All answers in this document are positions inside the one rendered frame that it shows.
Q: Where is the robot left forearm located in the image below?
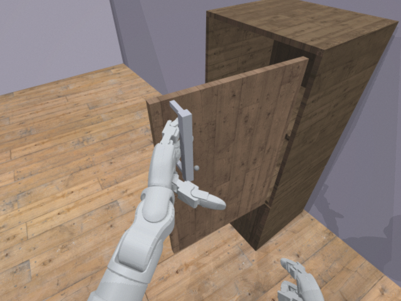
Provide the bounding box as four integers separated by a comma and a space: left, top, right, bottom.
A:
87, 186, 175, 301

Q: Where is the handle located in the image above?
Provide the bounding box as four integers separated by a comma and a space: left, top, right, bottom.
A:
169, 100, 194, 182

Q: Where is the robot right hand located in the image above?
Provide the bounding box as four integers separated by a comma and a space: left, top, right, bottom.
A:
278, 258, 325, 301

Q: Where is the robot left hand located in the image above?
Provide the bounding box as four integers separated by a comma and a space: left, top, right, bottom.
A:
148, 118, 226, 210

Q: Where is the cupboard door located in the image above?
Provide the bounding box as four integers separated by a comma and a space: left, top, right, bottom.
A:
146, 56, 309, 254

